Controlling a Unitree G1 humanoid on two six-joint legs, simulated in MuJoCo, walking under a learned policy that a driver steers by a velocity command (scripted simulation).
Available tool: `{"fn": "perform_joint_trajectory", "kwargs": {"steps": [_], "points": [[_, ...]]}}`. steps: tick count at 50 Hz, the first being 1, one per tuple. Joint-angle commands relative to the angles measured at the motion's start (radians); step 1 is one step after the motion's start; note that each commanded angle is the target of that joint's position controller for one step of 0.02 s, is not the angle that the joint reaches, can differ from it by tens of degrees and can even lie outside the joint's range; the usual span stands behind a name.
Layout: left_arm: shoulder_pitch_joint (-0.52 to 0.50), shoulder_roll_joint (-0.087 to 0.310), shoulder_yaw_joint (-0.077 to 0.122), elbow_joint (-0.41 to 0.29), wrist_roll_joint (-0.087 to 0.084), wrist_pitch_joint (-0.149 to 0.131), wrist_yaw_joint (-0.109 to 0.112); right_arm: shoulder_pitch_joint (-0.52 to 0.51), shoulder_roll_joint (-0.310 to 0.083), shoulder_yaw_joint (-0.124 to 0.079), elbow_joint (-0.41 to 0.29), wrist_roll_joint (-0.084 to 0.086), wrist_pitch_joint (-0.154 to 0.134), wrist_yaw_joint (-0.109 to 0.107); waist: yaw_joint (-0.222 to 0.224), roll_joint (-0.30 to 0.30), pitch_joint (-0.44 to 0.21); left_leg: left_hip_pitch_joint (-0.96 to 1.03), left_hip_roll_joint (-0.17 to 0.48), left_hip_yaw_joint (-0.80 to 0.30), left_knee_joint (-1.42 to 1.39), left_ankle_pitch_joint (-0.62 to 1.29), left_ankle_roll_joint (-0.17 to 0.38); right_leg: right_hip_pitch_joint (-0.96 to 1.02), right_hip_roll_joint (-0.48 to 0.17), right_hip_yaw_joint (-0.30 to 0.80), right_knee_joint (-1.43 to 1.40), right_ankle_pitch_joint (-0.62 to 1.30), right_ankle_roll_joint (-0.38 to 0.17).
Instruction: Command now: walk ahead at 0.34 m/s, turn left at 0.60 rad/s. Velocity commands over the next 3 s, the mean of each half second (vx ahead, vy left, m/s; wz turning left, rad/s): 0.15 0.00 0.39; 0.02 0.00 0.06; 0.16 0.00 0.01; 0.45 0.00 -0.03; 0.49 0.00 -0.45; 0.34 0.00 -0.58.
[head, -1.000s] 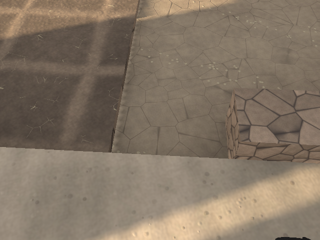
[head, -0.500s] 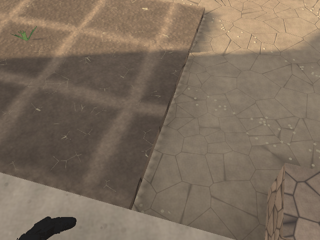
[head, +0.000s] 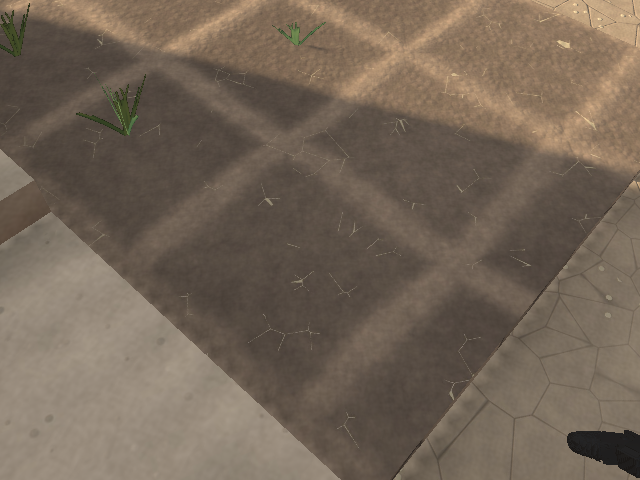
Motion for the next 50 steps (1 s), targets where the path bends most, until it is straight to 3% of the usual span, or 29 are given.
{"fn": "perform_joint_trajectory", "kwargs": {"steps": [1, 2, 3, 4, 5, 7, 10, 11, 12, 13, 15, 18, 20, 21, 22, 23, 24, 25, 28, 30, 31, 36, 50], "points": [[-0.002, 0.105, -0.008, -0.14, 0.019, -0.058, -0.014, 0.314, -0.264, -0.085, -0.043, -0.007, -0.009, -0.018, -0.167, 0.163, -0.51, 0.908, 0.37, -0.779, -0.224, 0.287, 0.345, -0.666, 0.111, 0.275, 0.752, -0.147, -0.003], [-0.093, 0.141, 0.001, -0.168, -0.013, -0.062, -0.016, 0.261, -0.21, -0.065, -0.037, -0.009, -0.016, -0.014, -0.165, 0.102, -0.375, 0.804, 0.331, -0.614, -0.228, 0.365, 0.297, -0.715, 0.069, 0.281, 0.741, -0.063, -0.015], [-0.112, 0.127, -0.004, -0.171, -0.002, -0.063, -0.007, 0.216, -0.178, -0.058, -0.029, 0.003, -0.019, -0.015, -0.127, 0.025, -0.262, 0.665, 0.272, -0.494, -0.223, 0.409, 0.247, -0.712, 0.033, 0.265, 0.664, 0.012, -0.02], [-0.116, 0.129, -0.001, -0.162, 0.019, -0.056, 0.004, 0.165, -0.157, -0.052, -0.033, 0.009, -0.016, -0.02, -0.096, -0.004, -0.198, 0.54, 0.235, -0.418, -0.232, 0.444, 0.213, -0.677, 0.005, 0.259, 0.594, 0.061, -0.014], [-0.105, 0.139, 0.005, -0.161, 0.025, -0.042, 0.008, 0.129, -0.149, -0.047, -0.043, -0.003, -0.014, -0.026, -0.064, 0.013, -0.176, 0.433, 0.211, -0.379, -0.254, 0.482, 0.204, -0.607, -0.006, 0.264, 0.556, 0.092, -0.009], [-0.084, 0.116, 0.0, -0.155, 0.027, -0.018, 0.013, 0.097, -0.158, -0.049, -0.043, -0.021, -0.012, -0.035, -0.03, 0.026, -0.173, 0.32, 0.19, -0.343, -0.275, 0.556, 0.204, -0.535, 0.011, 0.25, 0.479, 0.118, 0.01], [-0.11, 0.055, -0.021, -0.159, 0.038, 0.002, 0.019, 0.103, -0.165, -0.05, -0.017, -0.019, -0.003, -0.057, -0.031, 0.031, -0.205, 0.283, 0.152, -0.262, -0.252, 0.674, 0.187, -0.496, 0.04, 0.225, 0.325, 0.222, 0.033], [-0.117, 0.051, -0.023, -0.155, 0.04, 0.004, 0.017, 0.092, -0.16, -0.045, -0.013, -0.016, 0.006, -0.068, -0.029, 0.037, -0.22, 0.262, 0.132, -0.232, -0.241, 0.687, 0.172, -0.452, 0.055, 0.22, 0.273, 0.288, 0.033], [-0.109, 0.045, -0.026, -0.14, 0.044, 0.0, 0.013, 0.079, -0.16, -0.044, -0.019, -0.025, 0.015, -0.075, -0.027, 0.037, -0.265, 0.237, 0.109, -0.202, -0.214, 0.723, 0.16, -0.38, 0.076, 0.197, 0.293, 0.415, 0.038], [-0.116, 0.043, -0.028, -0.138, 0.038, 0.001, 0.009, 0.069, -0.145, -0.038, -0.019, -0.027, 0.023, -0.078, -0.028, 0.049, -0.27, 0.237, 0.105, -0.194, -0.203, 0.705, 0.149, -0.369, 0.08, 0.196, 0.278, 0.443, 0.04], [-0.16, 0.046, -0.03, -0.151, 0.025, 0.007, 0.008, 0.077, -0.12, -0.025, -0.014, -0.027, 0.034, -0.075, -0.047, 0.069, -0.235, 0.238, 0.116, -0.223, -0.201, 0.621, 0.144, -0.369, 0.077, 0.2, 0.237, 0.401, 0.036], [-0.205, 0.057, -0.028, -0.173, 0.021, 0.008, 0.003, 0.091, -0.098, -0.013, -0.003, -0.027, 0.038, -0.068, -0.07, 0.088, -0.184, 0.292, 0.153, -0.3, -0.155, 0.525, 0.148, -0.377, 0.072, 0.213, 0.131, 0.293, 0.01], [-0.182, 0.044, -0.028, -0.171, 0.02, -0.001, -0.006, 0.069, -0.076, -0.003, 0.0, -0.017, 0.036, -0.069, -0.045, 0.095, -0.163, 0.3, 0.142, -0.336, -0.111, 0.456, 0.128, -0.297, 0.07, 0.213, -0.061, 0.346, -0.025], [-0.172, 0.039, -0.03, -0.181, 0.022, -0.006, -0.009, 0.076, -0.053, 0.006, 0.016, -0.001, 0.033, -0.071, -0.028, 0.099, -0.123, 0.309, 0.112, -0.347, -0.087, 0.316, 0.079, -0.246, 0.036, 0.25, -0.311, 0.496, -0.06], [-0.192, 0.135, -0.012, -0.196, 0.045, -0.009, -0.003, 0.163, -0.041, 0.011, 0.007, -0.025, 0.026, -0.073, -0.102, -0.064, -0.18, 0.26, 0.027, -0.302, -0.002, 0.089, 0.013, -0.105, -0.104, 0.386, -0.243, 0.88, -0.124], [-0.221, 0.108, -0.021, -0.201, 0.051, -0.001, 0.0, 0.215, -0.054, 0.007, 0.029, -0.035, 0.024, -0.074, -0.133, -0.173, -0.19, 0.181, -0.042, -0.238, 0.048, -0.256, -0.044, -0.043, -0.187, 0.468, -0.225, 1.063, -0.245], [-0.205, 0.035, -0.04, -0.189, 0.045, -0.001, -0.001, 0.176, -0.077, 0.006, 0.023, -0.037, 0.026, -0.078, -0.108, -0.218, -0.185, 0.164, -0.036, -0.193, 0.071, -0.35, -0.09, -0.083, -0.249, 0.561, -0.264, 0.967, -0.337], [-0.207, 0.013, -0.049, -0.186, 0.038, -0.003, -0.006, 0.125, -0.094, -0.001, 0.016, -0.031, 0.036, -0.083, -0.091, -0.191, -0.174, 0.179, -0.012, -0.184, 0.066, -0.33, -0.107, -0.1, -0.238, 0.57, -0.28, 0.896, -0.341], [-0.25, 0.036, -0.045, -0.19, 0.02, 0.003, -0.009, 0.097, -0.048, 0.011, 0.026, -0.034, 0.072, -0.07, -0.107, -0.143, -0.157, 0.319, 0.012, -0.174, -0.119, -0.123, -0.111, -0.175, -0.111, 0.423, -0.266, 0.669, -0.211], [-0.227, 0.051, -0.04, -0.198, 0.023, 0.003, -0.018, 0.061, -0.07, 0.005, 0.032, -0.033, 0.076, -0.064, -0.066, -0.043, -0.118, 0.321, 0.003, -0.186, -0.139, -0.022, -0.064, -0.197, -0.012, 0.314, -0.258, 0.446, -0.128], [-0.236, 0.051, -0.04, -0.202, 0.022, 0.001, -0.022, 0.059, -0.06, 0.008, 0.031, -0.027, 0.071, -0.061, -0.069, -0.042, -0.124, 0.332, 0.012, -0.193, -0.146, 0.022, -0.044, -0.187, 0.001, 0.298, -0.246, 0.453, -0.116], [-0.219, 0.026, -0.042, -0.206, 0.021, 0.009, -0.019, 0.054, -0.054, 0.008, 0.047, -0.026, 0.053, -0.064, -0.05, -0.011, -0.155, 0.334, 0.03, -0.211, -0.17, 0.133, -0.025, -0.109, 0.017, 0.267, -0.206, 0.548, -0.114], [-0.216, 0.028, -0.032, -0.198, 0.028, 0.028, 0.003, 0.064, -0.049, 0.013, 0.094, -0.027, 0.036, -0.074, -0.048, -0.01, -0.1, 0.324, 0.036, -0.217, -0.237, 0.105, -0.022, -0.089, 0.034, 0.258, -0.241, 0.473, -0.072]]}}
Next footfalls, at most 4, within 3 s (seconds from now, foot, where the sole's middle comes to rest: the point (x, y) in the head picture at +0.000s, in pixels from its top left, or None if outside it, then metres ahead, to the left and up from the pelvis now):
0.42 right None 0.23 -0.10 -0.75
1.90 left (245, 403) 0.57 0.22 -0.75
2.42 right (359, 314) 0.84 -0.02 -0.81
2.84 left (309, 224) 1.10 0.12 -0.81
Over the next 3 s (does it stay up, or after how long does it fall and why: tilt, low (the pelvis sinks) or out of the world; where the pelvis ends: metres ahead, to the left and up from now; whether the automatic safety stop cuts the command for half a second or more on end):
stays up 0.96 0.07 -0.04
